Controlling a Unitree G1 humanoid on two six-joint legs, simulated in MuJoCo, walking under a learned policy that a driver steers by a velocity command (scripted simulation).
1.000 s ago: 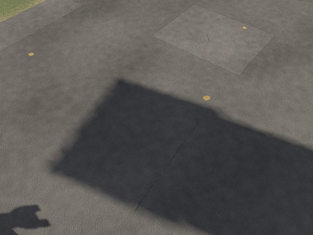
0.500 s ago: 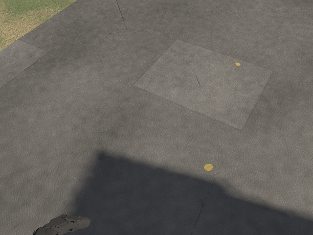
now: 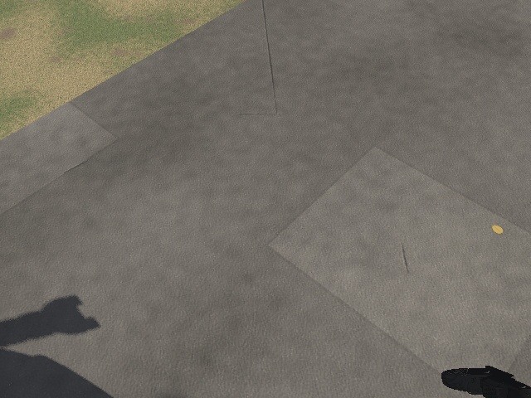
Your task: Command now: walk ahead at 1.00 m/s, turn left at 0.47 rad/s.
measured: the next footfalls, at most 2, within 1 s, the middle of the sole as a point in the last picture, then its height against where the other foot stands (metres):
left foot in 0.10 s outside the picture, level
right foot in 0.52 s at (307, 286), level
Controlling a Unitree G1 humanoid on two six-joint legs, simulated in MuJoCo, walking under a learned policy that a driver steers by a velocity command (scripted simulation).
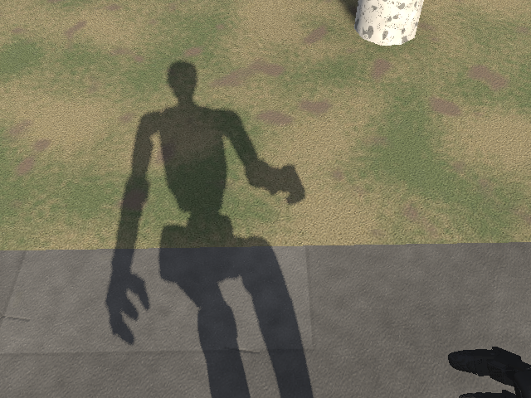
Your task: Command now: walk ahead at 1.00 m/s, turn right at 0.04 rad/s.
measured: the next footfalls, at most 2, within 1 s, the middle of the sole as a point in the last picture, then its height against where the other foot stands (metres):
right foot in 0.42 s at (357, 355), level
left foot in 0.84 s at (363, 209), level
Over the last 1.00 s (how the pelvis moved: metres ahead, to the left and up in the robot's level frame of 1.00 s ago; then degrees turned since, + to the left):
0.91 0.26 -0.03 48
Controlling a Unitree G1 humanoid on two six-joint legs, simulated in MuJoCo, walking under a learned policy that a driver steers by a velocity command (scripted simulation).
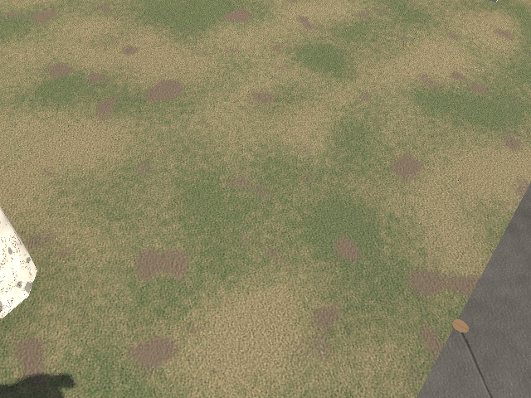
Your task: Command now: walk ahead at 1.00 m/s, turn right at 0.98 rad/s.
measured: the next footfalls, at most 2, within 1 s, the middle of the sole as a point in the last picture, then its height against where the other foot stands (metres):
right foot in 0.26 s outside the picture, level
left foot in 0.66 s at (253, 350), level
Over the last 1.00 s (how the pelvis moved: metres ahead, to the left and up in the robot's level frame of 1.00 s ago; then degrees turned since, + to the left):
0.90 -0.25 0.03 -49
